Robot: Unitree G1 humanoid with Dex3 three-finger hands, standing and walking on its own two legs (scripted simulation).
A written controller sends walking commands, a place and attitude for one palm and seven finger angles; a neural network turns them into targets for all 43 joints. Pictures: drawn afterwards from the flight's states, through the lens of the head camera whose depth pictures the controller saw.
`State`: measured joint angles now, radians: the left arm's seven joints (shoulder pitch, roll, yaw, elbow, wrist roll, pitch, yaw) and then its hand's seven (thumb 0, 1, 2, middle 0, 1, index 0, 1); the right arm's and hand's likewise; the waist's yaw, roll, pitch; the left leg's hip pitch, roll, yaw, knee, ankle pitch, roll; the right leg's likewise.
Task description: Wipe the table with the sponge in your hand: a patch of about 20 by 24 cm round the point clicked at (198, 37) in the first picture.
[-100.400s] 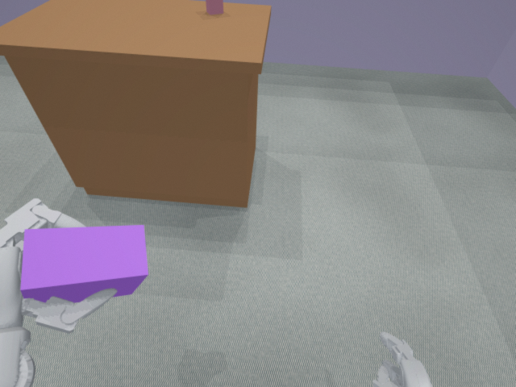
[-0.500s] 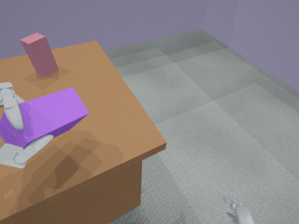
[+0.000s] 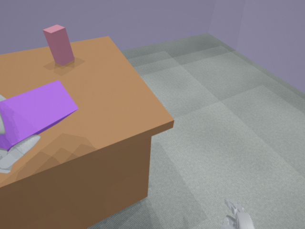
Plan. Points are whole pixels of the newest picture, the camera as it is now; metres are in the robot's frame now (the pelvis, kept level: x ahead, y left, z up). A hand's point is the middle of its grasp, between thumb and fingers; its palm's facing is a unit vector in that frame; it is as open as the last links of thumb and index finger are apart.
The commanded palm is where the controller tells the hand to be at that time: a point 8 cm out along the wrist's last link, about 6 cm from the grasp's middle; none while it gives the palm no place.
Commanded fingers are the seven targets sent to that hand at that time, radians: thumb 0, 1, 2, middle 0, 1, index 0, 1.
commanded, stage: step back with the hand held close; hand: left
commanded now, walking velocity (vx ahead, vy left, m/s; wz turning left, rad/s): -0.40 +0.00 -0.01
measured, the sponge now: (39, 113) +0.26 +0.24 +0.23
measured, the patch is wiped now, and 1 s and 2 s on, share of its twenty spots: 1.00 1.00 1.00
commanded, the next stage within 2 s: stop stepping back and stand still in 0.26 s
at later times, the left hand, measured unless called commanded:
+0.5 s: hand out of the picture +0.01 +0.27 +0.29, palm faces +0.57 -0.76 -0.33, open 7.0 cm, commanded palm -0.02 +0.30 +0.28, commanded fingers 0.00 0.10 1.30 -1.20 -1.60 -1.20 -1.60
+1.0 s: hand out of the picture -0.05 +0.25 +0.30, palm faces +0.48 -0.83 -0.27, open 7.0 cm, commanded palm -0.12 +0.28 +0.28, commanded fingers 0.00 0.10 1.30 -1.20 -1.60 -1.20 -1.60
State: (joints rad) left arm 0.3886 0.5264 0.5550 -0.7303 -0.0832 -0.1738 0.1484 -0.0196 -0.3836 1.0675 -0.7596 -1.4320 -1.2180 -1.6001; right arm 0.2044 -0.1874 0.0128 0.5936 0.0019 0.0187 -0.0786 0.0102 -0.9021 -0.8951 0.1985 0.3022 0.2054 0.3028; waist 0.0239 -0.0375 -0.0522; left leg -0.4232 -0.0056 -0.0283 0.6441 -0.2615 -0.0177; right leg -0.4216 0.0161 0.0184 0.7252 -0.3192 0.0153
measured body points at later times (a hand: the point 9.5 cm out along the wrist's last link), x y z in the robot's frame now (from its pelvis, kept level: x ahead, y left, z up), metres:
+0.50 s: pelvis -0.18 +0.02 +0.01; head -0.19 +0.03 +0.46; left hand -0.02 +0.30 +0.31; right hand -0.04 -0.21 -0.09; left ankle -0.14 +0.17 -0.72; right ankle -0.16 -0.08 -0.68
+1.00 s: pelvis -0.30 +0.01 +0.02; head -0.35 +0.01 +0.47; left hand -0.09 +0.29 +0.31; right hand -0.19 -0.23 -0.07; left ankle -0.24 +0.16 -0.72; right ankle -0.31 -0.08 -0.67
